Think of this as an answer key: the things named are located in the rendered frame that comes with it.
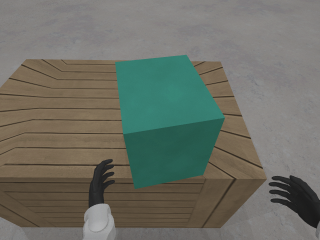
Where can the robot right hand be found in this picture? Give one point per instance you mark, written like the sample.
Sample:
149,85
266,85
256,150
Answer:
303,200

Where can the robot left hand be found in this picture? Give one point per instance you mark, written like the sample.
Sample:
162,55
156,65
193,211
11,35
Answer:
97,187

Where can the carton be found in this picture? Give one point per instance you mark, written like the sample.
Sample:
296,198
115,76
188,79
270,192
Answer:
170,121

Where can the pedestal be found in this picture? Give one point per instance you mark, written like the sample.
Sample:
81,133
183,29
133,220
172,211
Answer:
60,118

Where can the robot left forearm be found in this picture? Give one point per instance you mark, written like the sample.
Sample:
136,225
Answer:
99,223

